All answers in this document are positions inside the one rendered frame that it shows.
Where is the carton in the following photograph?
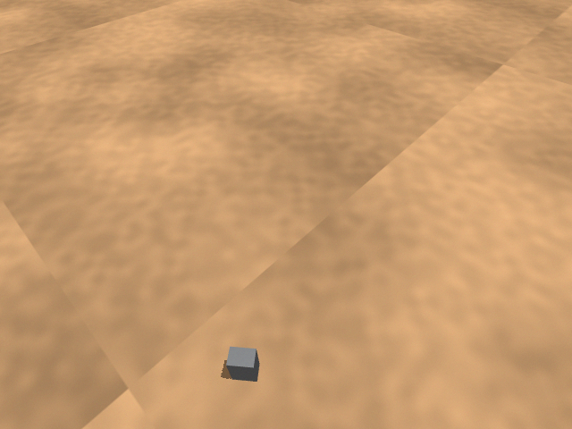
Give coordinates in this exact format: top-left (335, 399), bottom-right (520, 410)
top-left (226, 347), bottom-right (259, 382)

